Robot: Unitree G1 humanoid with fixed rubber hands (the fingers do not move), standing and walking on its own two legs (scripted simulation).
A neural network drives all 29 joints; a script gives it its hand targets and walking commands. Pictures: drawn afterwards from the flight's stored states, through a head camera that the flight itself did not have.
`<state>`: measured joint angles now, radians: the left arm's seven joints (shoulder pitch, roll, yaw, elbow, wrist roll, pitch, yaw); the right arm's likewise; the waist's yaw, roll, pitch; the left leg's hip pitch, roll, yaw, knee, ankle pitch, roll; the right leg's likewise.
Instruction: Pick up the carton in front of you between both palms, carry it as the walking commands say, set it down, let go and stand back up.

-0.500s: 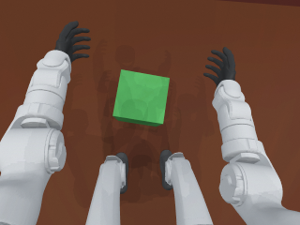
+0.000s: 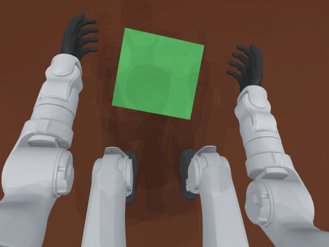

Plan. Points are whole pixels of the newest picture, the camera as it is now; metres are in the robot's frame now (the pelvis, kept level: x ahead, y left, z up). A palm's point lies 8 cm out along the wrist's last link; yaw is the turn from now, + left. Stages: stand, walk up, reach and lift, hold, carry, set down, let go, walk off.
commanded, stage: reach and lift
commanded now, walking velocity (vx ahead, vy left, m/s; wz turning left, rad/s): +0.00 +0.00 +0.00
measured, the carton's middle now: (156, 81) +0.48 +0.02 -0.37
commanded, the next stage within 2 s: none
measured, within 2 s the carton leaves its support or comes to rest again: leaves its support in 1.28 s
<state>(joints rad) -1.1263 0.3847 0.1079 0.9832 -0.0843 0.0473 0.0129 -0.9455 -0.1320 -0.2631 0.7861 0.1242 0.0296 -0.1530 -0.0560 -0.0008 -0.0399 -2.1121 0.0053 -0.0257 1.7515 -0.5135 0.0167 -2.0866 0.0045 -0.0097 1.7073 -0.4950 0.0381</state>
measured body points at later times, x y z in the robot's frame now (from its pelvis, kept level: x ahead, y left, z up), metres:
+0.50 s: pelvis -0.03 -0.01 -0.12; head +0.33 +0.03 +0.13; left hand +0.52 +0.19 -0.33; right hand +0.49 -0.19 -0.30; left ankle +0.08 +0.11 -0.46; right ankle +0.10 -0.13 -0.46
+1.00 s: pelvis -0.03 +0.00 -0.12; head +0.33 +0.04 +0.15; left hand +0.52 +0.17 -0.30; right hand +0.49 -0.14 -0.29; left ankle +0.08 +0.11 -0.46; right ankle +0.10 -0.13 -0.46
